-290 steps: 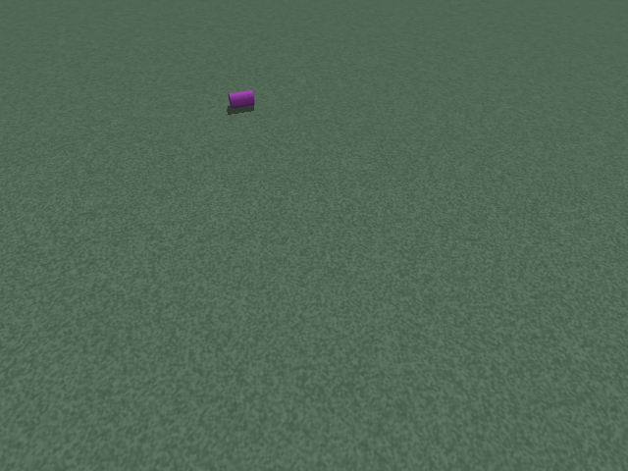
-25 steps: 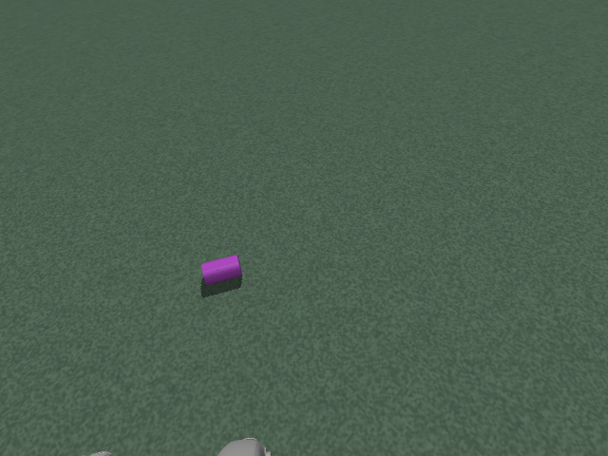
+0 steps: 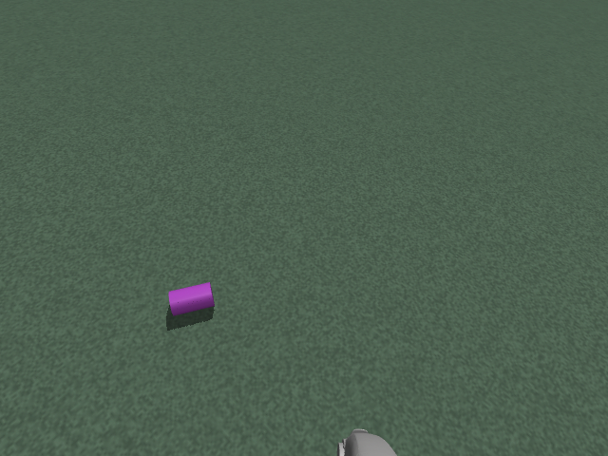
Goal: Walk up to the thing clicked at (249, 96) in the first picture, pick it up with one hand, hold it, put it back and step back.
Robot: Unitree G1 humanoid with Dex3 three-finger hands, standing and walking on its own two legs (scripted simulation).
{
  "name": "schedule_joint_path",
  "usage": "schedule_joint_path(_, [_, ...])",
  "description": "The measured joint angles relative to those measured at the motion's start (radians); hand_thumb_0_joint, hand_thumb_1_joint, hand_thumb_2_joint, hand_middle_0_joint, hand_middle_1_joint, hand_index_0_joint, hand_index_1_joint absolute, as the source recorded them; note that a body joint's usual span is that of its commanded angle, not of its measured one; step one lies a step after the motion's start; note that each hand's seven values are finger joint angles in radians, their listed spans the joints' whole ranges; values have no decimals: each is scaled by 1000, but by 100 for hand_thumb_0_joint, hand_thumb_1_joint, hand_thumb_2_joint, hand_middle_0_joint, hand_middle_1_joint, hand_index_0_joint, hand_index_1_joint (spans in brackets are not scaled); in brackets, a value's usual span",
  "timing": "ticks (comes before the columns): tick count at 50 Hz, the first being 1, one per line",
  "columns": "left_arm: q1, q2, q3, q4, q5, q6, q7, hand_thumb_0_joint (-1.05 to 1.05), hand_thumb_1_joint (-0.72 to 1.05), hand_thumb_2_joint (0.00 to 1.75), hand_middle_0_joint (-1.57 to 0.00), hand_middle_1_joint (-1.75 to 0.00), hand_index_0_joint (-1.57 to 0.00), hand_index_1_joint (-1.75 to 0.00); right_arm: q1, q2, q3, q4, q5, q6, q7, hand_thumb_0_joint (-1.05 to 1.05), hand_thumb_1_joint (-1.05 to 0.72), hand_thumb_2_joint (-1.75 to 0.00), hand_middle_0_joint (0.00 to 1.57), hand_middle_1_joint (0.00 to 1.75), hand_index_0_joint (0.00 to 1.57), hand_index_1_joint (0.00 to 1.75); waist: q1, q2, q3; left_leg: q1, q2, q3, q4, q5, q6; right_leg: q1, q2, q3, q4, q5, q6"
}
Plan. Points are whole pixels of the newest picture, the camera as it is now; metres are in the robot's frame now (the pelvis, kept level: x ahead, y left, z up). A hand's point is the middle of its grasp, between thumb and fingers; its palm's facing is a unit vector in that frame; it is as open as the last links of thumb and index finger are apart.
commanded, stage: walk up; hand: left
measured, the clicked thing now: (192, 298) +0.71 +0.35 -0.73
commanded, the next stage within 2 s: stand in 1.74 s
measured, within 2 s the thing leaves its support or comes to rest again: neither
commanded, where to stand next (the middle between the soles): +0.21 +0.00 m, yaw +0 degrees
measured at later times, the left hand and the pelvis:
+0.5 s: hand (108, 445) +0.17 +0.27 -0.16, palm faces +0.00 -0.91 -0.42, open 7.3 cm; pelvis +0.10 -0.01 -0.02, yaw +1 degrees
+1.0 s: hand (110, 441) +0.17 +0.27 -0.15, palm faces +0.04 -0.93 -0.36, open 7.3 cm; pelvis +0.12 +0.00 +0.01, yaw +2 degrees
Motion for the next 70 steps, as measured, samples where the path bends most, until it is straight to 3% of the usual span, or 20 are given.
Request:
schedule_joint_path(4, [-17,-11,4,-1,2,-8,-6,0,91,89,-20,-30,-21,-30,24,-16,-2,-1,-1,13,5,0,-90,-89,21,30,21,30,-14,32,-6,32,9,-3,25,-56,-17,32,0,-13,-167,77,-1])
schedule_joint_path(7, [-18,-9,10,-8,5,-33,4,0,91,89,-20,-30,-21,-30,38,-28,-2,-1,4,33,3,0,-90,-90,21,30,21,30,-14,63,-14,17,32,-17,138,-149,-20,103,33,-27,-271,157,-1])
schedule_joint_path(8, [-25,-15,13,-10,7,-41,13,0,91,89,-20,-30,-21,-30,32,-31,-3,6,6,41,-3,0,-90,-90,21,30,21,30,-12,84,-9,-9,43,-38,222,-182,-7,101,46,-38,-242,142,1])
schedule_joint_path(11, [-40,-32,0,-28,-1,-47,27,0,91,89,-20,-30,-21,-30,-5,-28,0,30,5,68,-19,1,-90,-90,20,30,21,30,5,104,7,-117,1,-87,472,-253,4,111,47,-43,-206,93,-8])
schedule_joint_path(14, [-43,-48,-17,-44,-5,-46,39,0,91,89,-20,-30,-21,-30,-37,-32,-2,35,7,71,-22,1,-90,-90,20,30,21,30,17,121,17,-204,-4,-92,534,-225,2,145,43,-47,-244,96,-8])
schedule_joint_path(19, [-40,-42,-27,-43,7,-33,54,0,90,89,-20,-30,-21,-30,-85,-26,-4,42,6,75,-19,0,-90,-90,20,30,21,30,34,113,20,-236,20,-91,341,-142,-10,159,38,-41,-245,79,4])
schedule_joint_path(23, [-59,-28,-34,-16,-2,-5,59,0,90,89,-20,-30,-21,-30,-115,-19,-6,66,6,74,-23,0,-90,-90,20,30,21,30,33,90,13,-176,15,-84,173,-1,-12,128,25,-35,-150,17,25])
schedule_joint_path(25, [-84,-26,-34,7,-10,15,63,0,90,89,-20,-30,-21,-30,-132,-7,-5,84,2,74,-27,0,-90,-90,20,30,21,30,33,61,18,-180,0,-73,196,-6,-31,117,11,-19,-113,-11,26])
schedule_joint_path(27, [-103,-31,-36,31,-15,24,65,0,91,89,-20,-30,-21,-30,-147,1,5,99,5,78,-25,0,-90,-90,20,30,21,30,29,58,17,-185,7,-80,214,-22,-31,124,33,-8,-112,-59,11])
schedule_joint_path(30, [-118,-34,-37,66,-14,20,62,0,91,89,-20,-30,-21,-30,-167,17,23,123,7,87,-23,0,-90,-90,20,30,21,30,25,51,9,-180,13,-94,209,-25,-34,156,49,-11,-175,22,20])
schedule_joint_path(32, [-121,-38,-40,90,-9,17,58,0,91,89,-20,-30,-21,-30,-182,27,30,139,8,90,-21,0,-90,-90,20,30,21,30,26,46,0,-171,13,-96,190,-19,-35,172,49,-13,-205,31,39])
schedule_joint_path(40, [-140,-53,-52,178,-16,15,52,0,91,89,-20,-30,-21,-30,-235,48,50,199,13,78,-20,0,-90,-90,21,30,21,30,39,50,-14,-105,8,-93,80,23,-32,246,46,-17,-331,77,53])
schedule_joint_path(53, [-193,-69,-52,248,-8,15,49,0,91,89,-20,-30,-21,-30,-304,44,42,268,17,82,-18,0,-90,-90,20,30,21,30,38,73,-28,-17,-2,-88,-91,106,-37,323,38,-20,-479,148,54])
schedule_joint_path(70, [-212,-87,-37,251,-1,21,46,0,91,89,-20,-30,-21,-30,-234,42,32,319,8,84,-20,0,-90,-90,20,30,21,30,7,64,-37,18,-3,-90,-161,132,-43,353,39,-24,-536,166,50])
